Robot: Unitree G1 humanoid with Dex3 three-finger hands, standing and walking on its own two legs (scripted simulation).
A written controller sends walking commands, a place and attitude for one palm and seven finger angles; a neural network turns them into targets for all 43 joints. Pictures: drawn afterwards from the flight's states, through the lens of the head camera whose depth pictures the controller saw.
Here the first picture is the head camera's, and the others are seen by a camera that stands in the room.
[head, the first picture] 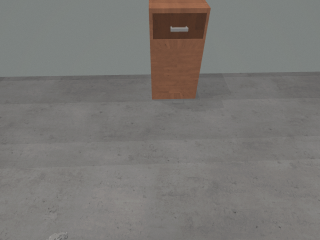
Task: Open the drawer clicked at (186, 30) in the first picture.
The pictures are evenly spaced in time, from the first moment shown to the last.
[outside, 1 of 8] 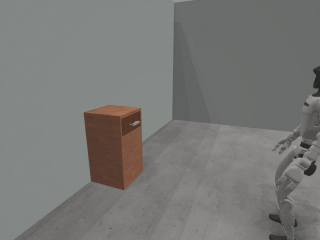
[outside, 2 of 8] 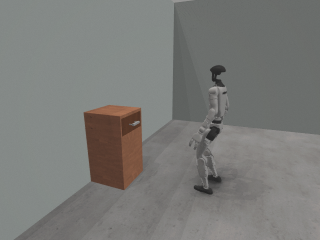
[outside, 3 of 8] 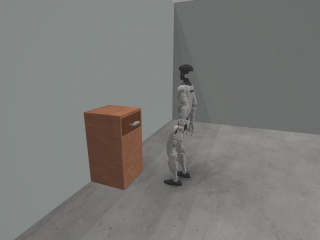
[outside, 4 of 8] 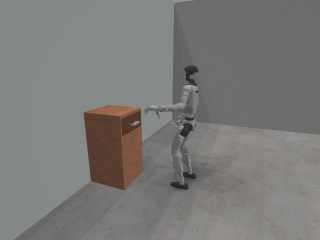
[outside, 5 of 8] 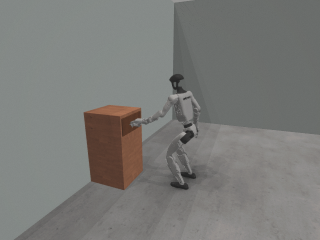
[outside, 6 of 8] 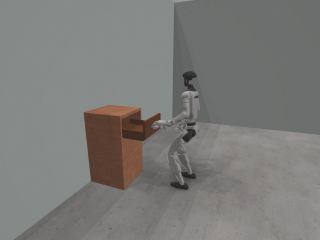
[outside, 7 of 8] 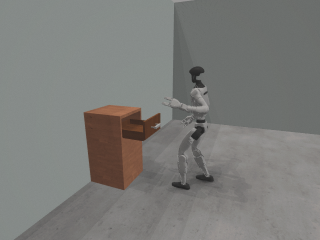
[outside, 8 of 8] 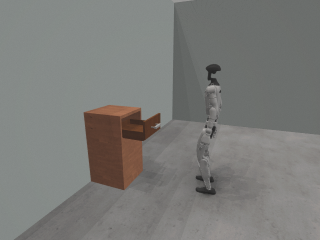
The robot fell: no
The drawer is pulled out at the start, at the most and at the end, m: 0.00 0.26 0.25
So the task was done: yes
